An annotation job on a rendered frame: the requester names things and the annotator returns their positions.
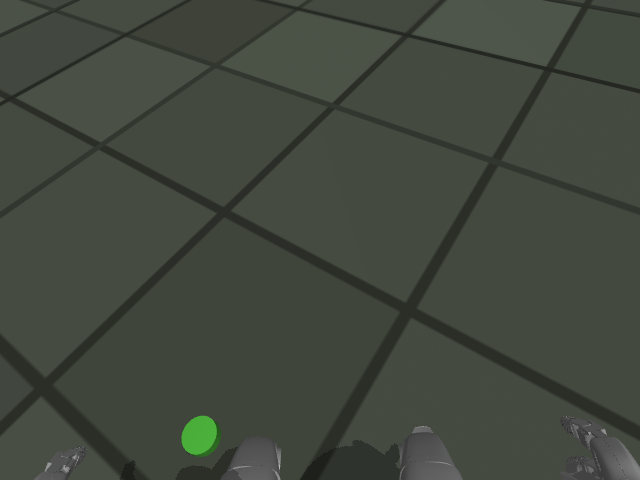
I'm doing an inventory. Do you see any right robot hand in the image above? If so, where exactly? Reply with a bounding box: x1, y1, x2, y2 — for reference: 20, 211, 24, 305
560, 416, 640, 480

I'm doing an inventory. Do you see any left robot hand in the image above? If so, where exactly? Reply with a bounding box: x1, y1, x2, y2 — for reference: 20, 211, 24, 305
33, 446, 87, 480

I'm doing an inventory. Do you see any tin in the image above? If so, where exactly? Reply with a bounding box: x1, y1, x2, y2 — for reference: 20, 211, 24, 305
181, 416, 221, 457

